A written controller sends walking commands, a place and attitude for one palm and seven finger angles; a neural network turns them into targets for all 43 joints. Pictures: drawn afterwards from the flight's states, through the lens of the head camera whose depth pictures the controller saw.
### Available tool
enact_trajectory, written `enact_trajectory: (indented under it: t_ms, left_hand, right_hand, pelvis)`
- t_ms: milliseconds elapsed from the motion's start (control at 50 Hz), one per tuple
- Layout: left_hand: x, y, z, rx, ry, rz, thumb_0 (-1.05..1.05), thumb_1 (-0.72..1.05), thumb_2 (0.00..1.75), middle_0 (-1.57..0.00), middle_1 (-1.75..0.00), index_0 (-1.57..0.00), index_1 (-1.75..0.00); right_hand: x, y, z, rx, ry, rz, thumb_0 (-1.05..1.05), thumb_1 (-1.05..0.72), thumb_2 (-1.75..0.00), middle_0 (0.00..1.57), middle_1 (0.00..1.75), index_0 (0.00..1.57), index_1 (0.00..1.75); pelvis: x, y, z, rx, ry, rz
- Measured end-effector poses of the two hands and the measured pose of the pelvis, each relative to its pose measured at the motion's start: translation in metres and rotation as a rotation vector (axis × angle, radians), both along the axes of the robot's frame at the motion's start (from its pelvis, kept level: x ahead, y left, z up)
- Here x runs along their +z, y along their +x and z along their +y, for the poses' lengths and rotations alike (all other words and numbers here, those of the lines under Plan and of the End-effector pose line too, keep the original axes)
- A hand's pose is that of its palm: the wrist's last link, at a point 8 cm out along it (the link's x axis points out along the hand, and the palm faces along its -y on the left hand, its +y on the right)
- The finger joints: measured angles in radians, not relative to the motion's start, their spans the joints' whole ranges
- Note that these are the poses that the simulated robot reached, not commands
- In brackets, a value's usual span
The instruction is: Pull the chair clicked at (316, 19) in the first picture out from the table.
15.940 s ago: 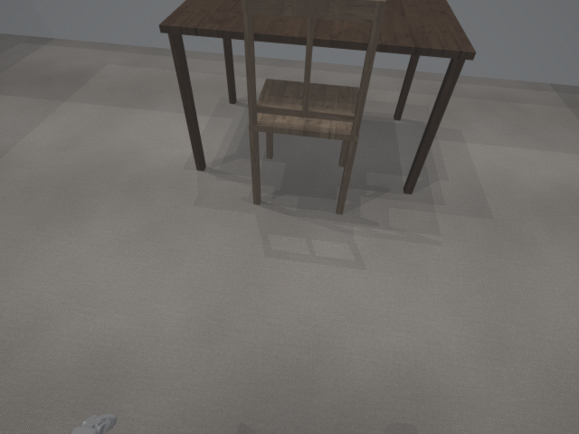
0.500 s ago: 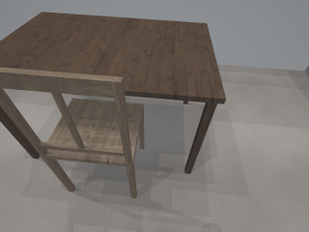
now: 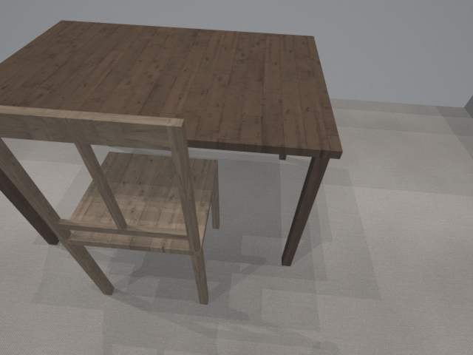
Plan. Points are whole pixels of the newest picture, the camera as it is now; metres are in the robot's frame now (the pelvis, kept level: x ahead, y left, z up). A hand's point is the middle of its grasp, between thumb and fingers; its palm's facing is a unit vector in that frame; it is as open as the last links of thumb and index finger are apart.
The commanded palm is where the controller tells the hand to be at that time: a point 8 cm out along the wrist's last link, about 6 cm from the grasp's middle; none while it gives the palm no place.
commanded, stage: look again from close up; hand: left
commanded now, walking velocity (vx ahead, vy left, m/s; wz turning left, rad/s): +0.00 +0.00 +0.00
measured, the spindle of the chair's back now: (105, 190) +0.48 +0.35 -0.07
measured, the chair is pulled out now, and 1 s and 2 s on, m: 0.00 0.00 0.00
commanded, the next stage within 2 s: raise the hand toward the chair's back in 1.34 s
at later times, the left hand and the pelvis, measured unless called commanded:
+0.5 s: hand out of the picture -0.02 +0.13 -0.18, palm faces +0.03 -0.99 -0.16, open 7.4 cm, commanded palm none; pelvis +0.01 -0.02 +0.00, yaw +0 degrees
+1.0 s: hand out of the picture +0.00 +0.14 -0.18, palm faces +0.03 -0.98 -0.18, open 7.4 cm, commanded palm none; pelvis +0.02 -0.02 +0.00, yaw +0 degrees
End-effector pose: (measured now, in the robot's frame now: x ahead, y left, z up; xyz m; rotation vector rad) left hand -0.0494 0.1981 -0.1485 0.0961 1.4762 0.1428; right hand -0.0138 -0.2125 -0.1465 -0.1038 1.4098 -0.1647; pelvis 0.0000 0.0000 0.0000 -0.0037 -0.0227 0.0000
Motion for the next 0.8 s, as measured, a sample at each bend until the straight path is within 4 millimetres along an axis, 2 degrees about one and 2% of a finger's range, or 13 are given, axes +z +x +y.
enact_trajectory:
  t_ms: [380, 800]
  left_hand:
    - [0.002, 0.020, -0.010, -0.007, 0.009, -0.034, 0.01, 0.91, 0.90, -0.20, -0.29, -0.20, -0.29]
    - [0.001, 0.035, -0.014, -0.015, 0.011, -0.052, 0.01, 0.91, 0.90, -0.20, -0.29, -0.20, -0.29]
  right_hand:
    - [-0.002, -0.001, -0.007, -0.006, 0.014, 0.015, 0.00, -0.90, -0.90, 0.19, 0.30, 0.20, 0.30]
    - [0.001, 0.011, -0.023, 0.007, -0.007, 0.007, 0.00, -0.90, -0.90, 0.19, 0.30, 0.20, 0.30]
  pelvis:
    - [0.001, 0.006, -0.012, 0.000, 0.003, 0.002]
    - [0.001, 0.013, -0.021, 0.001, 0.002, -0.001]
